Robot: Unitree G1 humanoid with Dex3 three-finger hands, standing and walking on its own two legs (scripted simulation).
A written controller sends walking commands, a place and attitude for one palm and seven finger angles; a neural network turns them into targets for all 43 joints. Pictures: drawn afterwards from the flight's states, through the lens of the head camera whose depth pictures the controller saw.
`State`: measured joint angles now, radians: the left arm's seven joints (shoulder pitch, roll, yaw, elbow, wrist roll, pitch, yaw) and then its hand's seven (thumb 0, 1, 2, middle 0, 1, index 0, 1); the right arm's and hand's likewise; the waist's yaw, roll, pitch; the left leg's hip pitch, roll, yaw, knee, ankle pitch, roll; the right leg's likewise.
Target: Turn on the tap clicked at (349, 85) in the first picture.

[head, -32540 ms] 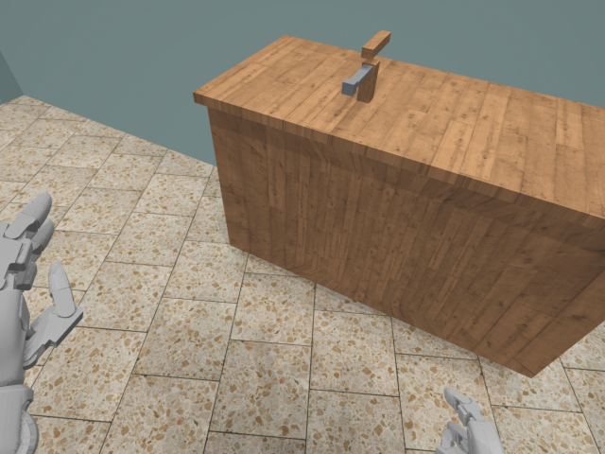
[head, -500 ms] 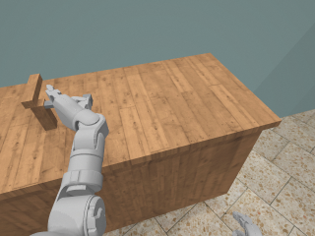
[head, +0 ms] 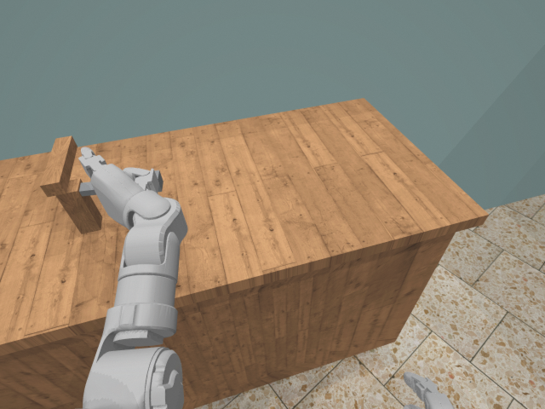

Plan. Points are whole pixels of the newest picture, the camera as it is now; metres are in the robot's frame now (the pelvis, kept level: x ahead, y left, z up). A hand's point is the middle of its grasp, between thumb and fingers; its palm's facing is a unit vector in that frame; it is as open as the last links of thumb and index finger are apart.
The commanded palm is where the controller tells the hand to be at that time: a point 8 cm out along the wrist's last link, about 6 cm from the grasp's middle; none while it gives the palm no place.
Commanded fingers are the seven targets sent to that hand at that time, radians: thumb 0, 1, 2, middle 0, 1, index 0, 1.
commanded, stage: lift the hand up off the lever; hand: left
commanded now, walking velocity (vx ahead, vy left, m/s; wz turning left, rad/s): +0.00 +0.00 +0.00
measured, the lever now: (153, 181) +0.46 +0.26 +0.09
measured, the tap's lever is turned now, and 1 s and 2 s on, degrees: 82 82 82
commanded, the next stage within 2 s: draw the hand back beside the body in 0.18 s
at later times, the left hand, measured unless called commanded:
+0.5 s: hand (163, 187) +0.36 +0.19 +0.18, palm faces +0.45 -0.89 -0.02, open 7.8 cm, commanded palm +0.30 +0.24 +0.17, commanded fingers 0.00 0.90 0.90 -0.16 -0.19 -0.16 -0.19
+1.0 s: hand (114, 250) +0.25 +0.22 +0.17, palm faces +0.26 -0.93 -0.25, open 7.6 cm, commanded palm +0.22 +0.27 +0.17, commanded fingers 0.00 0.90 0.90 -0.19 -0.26 -0.19 -0.26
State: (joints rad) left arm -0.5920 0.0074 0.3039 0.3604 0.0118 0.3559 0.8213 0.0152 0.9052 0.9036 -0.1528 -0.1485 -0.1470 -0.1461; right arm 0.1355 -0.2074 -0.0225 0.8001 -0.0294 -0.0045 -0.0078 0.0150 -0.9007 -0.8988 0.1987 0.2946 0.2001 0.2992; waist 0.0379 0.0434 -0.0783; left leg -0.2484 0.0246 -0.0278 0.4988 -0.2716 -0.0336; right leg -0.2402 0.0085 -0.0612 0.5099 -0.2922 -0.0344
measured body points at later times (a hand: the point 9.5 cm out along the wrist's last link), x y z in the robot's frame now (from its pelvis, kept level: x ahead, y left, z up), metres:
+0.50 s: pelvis +0.00 +0.00 +0.00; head -0.03 -0.02 +0.45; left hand +0.33 +0.24 +0.18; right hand +0.17 -0.23 -0.09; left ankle -0.01 +0.14 -0.74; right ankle -0.01 -0.09 -0.74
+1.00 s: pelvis -0.02 +0.02 +0.01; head -0.05 +0.00 +0.46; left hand +0.23 +0.27 +0.18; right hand +0.16 -0.20 -0.07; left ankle -0.01 +0.14 -0.74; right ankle -0.01 -0.09 -0.74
